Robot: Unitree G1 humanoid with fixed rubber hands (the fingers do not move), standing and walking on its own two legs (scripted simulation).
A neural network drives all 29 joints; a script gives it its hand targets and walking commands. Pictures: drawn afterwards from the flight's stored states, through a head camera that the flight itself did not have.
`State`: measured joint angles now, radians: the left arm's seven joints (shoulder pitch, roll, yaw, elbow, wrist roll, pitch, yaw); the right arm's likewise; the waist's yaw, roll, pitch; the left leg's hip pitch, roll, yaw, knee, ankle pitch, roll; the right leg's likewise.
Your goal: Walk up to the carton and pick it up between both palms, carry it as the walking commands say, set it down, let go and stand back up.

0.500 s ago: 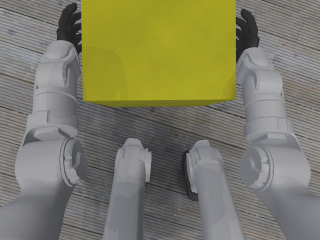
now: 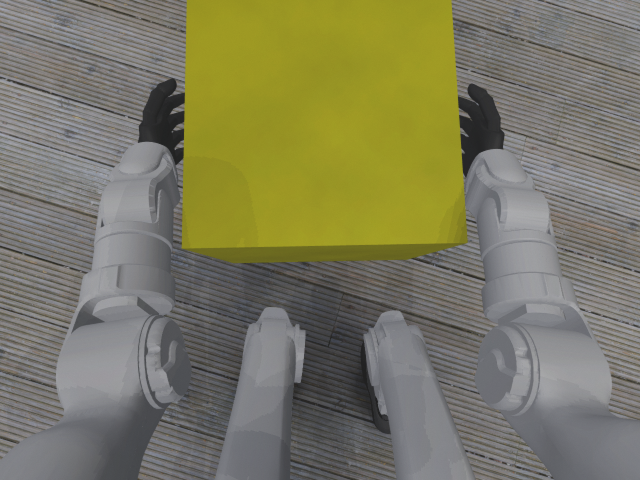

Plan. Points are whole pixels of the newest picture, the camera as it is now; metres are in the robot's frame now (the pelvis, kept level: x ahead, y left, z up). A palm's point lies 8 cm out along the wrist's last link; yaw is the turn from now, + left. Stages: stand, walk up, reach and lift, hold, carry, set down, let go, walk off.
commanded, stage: reach and lift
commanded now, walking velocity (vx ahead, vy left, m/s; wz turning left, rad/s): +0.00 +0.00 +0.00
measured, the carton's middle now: (320, 145) +0.51 +0.03 -0.15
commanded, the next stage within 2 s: none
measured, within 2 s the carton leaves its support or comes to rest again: neither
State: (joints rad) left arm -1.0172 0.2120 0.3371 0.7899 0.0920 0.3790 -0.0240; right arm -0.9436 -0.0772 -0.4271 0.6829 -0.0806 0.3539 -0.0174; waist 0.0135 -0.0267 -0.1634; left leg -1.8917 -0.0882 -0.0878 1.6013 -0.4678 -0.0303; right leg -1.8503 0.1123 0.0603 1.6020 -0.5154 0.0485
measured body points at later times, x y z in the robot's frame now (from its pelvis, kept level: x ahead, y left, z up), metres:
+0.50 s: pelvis +0.02 +0.00 +0.06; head +0.24 +0.03 +0.45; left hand +0.47 +0.22 -0.02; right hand +0.47 -0.16 -0.01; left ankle +0.10 +0.12 -0.51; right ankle +0.08 -0.13 -0.51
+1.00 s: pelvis +0.04 +0.00 +0.12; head +0.22 +0.02 +0.54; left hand +0.45 +0.21 +0.05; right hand +0.45 -0.16 +0.06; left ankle +0.10 +0.12 -0.51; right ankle +0.08 -0.13 -0.51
